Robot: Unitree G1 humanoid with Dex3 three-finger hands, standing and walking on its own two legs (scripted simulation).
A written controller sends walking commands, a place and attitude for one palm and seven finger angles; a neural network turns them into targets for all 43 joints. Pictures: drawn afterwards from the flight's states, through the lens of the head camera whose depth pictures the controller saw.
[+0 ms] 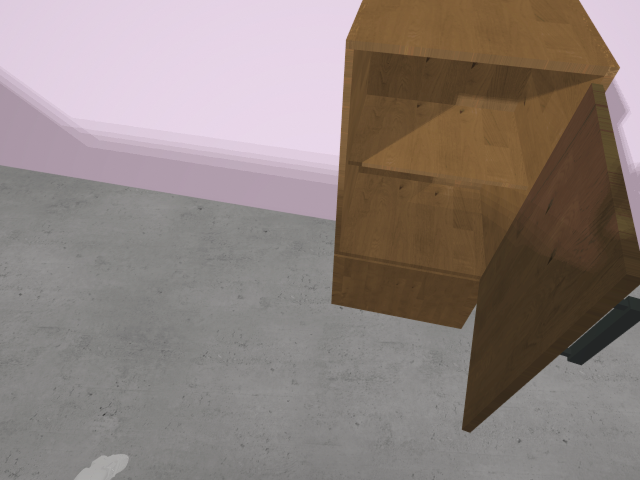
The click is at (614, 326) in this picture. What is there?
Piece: cupboard door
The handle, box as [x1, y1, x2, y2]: [560, 296, 639, 364]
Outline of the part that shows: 639,299 630,296 623,299 610,312 560,354 565,355 567,357 567,360 582,364 639,320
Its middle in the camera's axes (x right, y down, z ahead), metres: +0.37 +0.13 +0.54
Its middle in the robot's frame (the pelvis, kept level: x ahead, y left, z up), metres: +0.34 -0.36 -0.02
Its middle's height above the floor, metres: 0.75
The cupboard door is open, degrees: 82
